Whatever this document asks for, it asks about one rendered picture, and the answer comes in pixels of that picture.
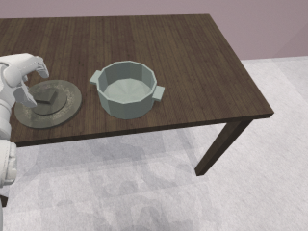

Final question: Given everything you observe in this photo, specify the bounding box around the robot left hand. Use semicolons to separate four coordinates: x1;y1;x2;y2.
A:
0;53;49;108

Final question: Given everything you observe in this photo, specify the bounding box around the knob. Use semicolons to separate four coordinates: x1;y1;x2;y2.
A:
35;89;57;105

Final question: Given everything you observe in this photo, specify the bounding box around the left robot upper arm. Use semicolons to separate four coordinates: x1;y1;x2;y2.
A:
0;140;18;231

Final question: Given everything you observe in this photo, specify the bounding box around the pot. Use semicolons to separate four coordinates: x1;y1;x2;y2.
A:
89;61;165;119

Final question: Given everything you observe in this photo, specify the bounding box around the left robot forearm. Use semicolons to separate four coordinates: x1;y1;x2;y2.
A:
0;60;22;141

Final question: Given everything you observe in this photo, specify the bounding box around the table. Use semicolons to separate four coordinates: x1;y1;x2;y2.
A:
0;13;274;208

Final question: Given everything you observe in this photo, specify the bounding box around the lid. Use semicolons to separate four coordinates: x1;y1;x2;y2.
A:
14;79;83;130

